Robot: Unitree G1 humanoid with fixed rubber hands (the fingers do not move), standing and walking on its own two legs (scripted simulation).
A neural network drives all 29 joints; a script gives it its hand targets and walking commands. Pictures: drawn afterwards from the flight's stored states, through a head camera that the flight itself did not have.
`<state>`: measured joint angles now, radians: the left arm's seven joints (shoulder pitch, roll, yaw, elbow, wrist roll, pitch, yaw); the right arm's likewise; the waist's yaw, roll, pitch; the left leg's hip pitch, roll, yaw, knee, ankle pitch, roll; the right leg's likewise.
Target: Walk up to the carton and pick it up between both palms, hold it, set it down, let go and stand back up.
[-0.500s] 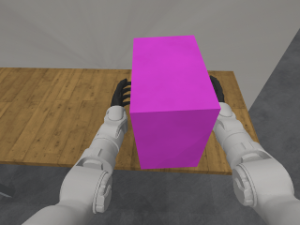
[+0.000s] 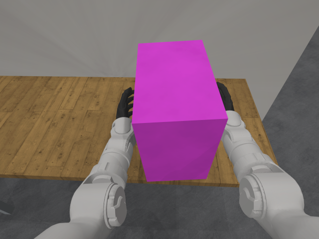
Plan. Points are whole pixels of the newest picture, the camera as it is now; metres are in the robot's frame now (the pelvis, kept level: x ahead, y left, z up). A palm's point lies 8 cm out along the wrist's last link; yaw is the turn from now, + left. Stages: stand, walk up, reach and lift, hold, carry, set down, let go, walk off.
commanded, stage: reach and lift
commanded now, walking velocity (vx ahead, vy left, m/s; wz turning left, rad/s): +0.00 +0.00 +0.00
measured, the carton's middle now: (173, 113) +0.44 +0.00 +0.05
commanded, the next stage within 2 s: none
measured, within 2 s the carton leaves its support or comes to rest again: leaves its support in 0.02 s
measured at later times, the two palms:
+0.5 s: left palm (122, 119) +0.39 +0.14 +0.09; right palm (224, 113) +0.40 -0.13 +0.10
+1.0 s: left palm (120, 116) +0.38 +0.14 +0.11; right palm (226, 111) +0.39 -0.13 +0.12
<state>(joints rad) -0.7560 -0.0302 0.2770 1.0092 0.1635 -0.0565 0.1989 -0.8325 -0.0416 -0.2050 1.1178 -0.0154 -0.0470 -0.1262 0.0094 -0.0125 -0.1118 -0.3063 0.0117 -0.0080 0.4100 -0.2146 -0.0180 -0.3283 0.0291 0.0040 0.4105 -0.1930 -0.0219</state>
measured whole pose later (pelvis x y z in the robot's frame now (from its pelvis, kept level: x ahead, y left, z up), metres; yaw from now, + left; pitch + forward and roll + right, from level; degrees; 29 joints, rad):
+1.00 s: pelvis -0.01 +0.00 +0.00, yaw +0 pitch +6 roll +0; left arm -0.74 -0.04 0.28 0.96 0.16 0.05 0.19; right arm -0.82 -0.03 -0.21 1.10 -0.02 0.03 -0.15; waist 0.01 -0.01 -0.18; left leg -0.31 0.01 -0.01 0.41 -0.20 -0.02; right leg -0.32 0.03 0.00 0.40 -0.18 -0.02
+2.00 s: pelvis -0.03 +0.00 +0.00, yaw +1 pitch +4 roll +0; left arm -0.77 -0.03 0.28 0.59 0.16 0.48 0.15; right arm -0.86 -0.01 -0.21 0.82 0.07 0.35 -0.18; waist 0.00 -0.01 -0.20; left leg -0.31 0.01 -0.02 0.41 -0.17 -0.02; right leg -0.31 0.03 -0.01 0.37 -0.13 -0.02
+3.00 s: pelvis -0.04 +0.00 +0.00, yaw +1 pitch +3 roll +0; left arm -0.84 0.00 0.28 0.48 0.16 0.69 0.12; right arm -0.94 -0.03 -0.19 0.73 0.17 0.52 -0.25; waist -0.02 -0.01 -0.23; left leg -0.30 0.01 -0.02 0.41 -0.17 -0.02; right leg -0.30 0.03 -0.01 0.37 -0.13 -0.02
